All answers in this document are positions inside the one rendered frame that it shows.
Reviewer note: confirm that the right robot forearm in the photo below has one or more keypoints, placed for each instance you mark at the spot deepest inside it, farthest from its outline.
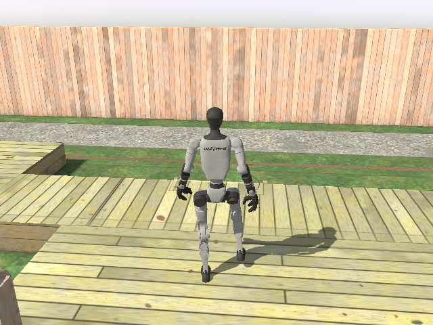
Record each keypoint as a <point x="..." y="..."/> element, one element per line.
<point x="247" y="178"/>

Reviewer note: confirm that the left robot forearm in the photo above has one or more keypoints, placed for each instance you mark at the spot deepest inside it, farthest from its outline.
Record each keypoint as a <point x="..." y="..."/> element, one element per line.
<point x="183" y="178"/>

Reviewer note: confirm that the right robot shin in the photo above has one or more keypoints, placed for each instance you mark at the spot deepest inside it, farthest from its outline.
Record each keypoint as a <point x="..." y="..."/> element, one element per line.
<point x="238" y="231"/>

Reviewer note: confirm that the left robot hand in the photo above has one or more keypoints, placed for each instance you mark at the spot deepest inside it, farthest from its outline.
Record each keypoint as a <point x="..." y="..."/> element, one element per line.
<point x="186" y="190"/>

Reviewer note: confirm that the right robot hand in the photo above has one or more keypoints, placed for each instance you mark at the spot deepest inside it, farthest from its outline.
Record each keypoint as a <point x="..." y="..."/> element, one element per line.
<point x="253" y="203"/>

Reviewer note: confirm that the left robot upper arm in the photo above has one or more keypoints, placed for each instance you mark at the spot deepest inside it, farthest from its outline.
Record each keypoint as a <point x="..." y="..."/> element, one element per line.
<point x="194" y="143"/>

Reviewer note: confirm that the right robot upper arm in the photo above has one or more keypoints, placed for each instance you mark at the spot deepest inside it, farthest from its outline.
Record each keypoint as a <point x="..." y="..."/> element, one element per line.
<point x="239" y="154"/>

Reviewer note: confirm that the humanoid robot head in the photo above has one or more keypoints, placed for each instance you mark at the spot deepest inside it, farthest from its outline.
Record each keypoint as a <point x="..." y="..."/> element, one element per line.
<point x="215" y="118"/>

